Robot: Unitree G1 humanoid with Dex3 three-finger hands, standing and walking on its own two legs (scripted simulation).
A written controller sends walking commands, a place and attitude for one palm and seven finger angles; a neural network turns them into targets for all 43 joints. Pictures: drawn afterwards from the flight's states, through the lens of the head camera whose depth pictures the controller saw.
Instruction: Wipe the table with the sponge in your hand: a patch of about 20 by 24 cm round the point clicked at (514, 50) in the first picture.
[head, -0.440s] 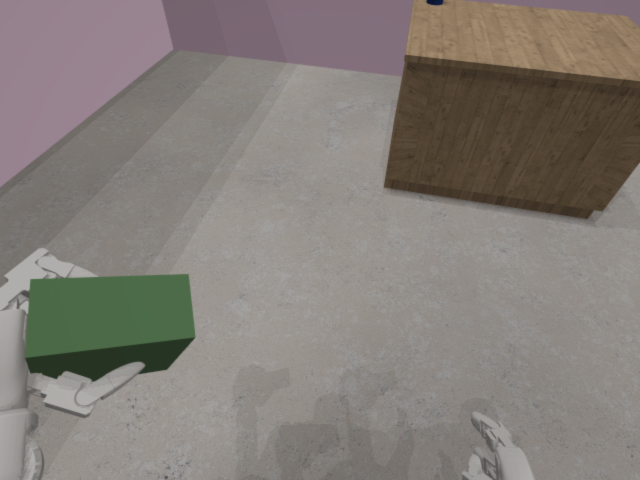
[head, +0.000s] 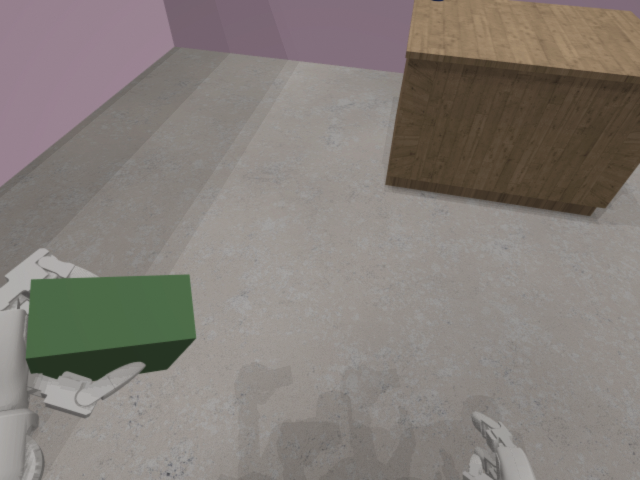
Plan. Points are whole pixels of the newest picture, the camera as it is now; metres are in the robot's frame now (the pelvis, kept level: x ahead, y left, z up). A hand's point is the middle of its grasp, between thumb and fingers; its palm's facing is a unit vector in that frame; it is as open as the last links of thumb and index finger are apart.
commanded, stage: walk to a spot facing it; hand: left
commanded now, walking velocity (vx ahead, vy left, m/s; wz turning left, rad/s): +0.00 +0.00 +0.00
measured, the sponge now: (134, 330) +0.23 +0.20 +0.14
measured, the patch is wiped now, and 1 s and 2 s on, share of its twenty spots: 0.00 0.00 0.00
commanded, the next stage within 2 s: none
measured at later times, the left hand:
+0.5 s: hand (211, 275) +0.28 +0.14 +0.16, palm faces +0.25 -0.89 -0.39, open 10.3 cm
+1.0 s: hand (316, 169) +0.46 +0.04 +0.17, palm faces +0.01 -0.89 -0.46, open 10.3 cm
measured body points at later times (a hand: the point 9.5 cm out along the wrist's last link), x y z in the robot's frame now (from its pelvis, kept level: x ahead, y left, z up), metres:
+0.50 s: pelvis +0.03 -0.05 -0.01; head +0.03 -0.06 +0.44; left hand +0.27 +0.19 +0.18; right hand +0.15 -0.30 -0.11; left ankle +0.03 +0.10 -0.67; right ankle +0.03 -0.11 -0.74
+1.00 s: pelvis +0.16 -0.08 +0.00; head +0.18 -0.09 +0.44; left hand +0.45 +0.09 +0.19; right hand +0.23 -0.33 -0.10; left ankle +0.18 +0.07 -0.74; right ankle +0.12 -0.17 -0.68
